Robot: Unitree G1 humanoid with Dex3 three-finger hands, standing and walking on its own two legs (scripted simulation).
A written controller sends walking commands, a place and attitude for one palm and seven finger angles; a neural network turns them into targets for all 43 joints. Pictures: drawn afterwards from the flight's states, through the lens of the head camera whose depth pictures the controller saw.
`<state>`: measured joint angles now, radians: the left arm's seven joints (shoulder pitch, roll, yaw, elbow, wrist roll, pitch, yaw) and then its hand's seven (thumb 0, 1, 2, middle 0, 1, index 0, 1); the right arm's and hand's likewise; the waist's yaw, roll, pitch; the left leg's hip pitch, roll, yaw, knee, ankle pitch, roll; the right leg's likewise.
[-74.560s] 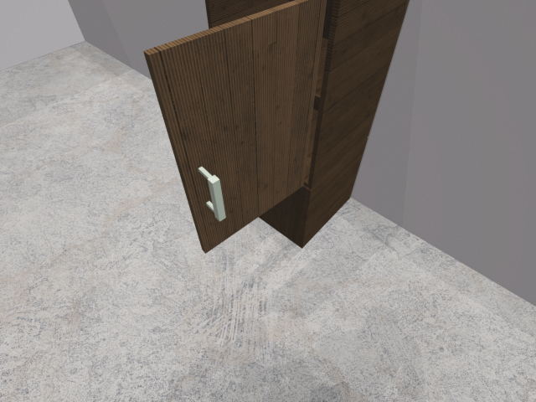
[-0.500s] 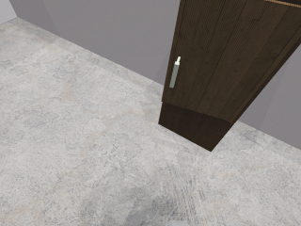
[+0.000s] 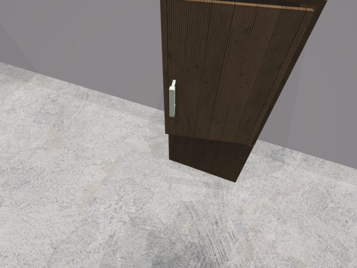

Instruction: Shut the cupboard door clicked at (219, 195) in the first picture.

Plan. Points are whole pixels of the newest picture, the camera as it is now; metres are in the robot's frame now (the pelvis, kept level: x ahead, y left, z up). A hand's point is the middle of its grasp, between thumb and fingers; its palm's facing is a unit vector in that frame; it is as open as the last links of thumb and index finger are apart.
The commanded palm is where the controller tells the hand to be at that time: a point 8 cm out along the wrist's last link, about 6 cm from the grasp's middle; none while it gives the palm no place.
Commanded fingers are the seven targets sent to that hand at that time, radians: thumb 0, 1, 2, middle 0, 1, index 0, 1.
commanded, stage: take the last steps up to it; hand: left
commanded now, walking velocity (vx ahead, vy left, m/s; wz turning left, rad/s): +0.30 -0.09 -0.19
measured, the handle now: (172, 98) +0.70 +0.05 -0.09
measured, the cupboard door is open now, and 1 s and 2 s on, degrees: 13 13 13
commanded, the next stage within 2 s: come to a stop and stand still in 0.52 s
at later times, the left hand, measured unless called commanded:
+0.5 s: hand (145, 230) +0.24 +0.10 -0.17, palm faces -0.10 -0.97 -0.20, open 7.3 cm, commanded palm none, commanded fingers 0.00 0.90 0.90 -0.20 -0.30 -0.20 -0.30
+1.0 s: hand (153, 217) +0.28 +0.09 -0.17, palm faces -0.04 -0.97 -0.25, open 7.3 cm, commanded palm none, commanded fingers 0.00 0.90 0.90 -0.20 -0.30 -0.20 -0.30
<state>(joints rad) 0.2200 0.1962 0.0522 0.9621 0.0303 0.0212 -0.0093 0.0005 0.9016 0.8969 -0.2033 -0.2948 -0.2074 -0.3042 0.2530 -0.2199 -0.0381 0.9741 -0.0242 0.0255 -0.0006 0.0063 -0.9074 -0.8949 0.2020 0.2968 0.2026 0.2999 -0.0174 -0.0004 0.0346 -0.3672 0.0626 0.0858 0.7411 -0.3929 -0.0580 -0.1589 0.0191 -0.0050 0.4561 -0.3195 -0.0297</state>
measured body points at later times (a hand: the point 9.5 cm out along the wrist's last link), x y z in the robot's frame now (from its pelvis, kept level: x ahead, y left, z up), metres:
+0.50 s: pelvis +0.14 -0.07 -0.01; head +0.18 -0.08 +0.44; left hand +0.25 +0.16 -0.15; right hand +0.05 -0.29 -0.17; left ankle +0.05 +0.09 -0.68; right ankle +0.17 -0.16 -0.74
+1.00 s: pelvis +0.23 -0.10 +0.00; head +0.28 -0.11 +0.44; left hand +0.28 +0.14 -0.15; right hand +0.32 -0.33 -0.15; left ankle +0.29 +0.01 -0.74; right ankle +0.18 -0.21 -0.71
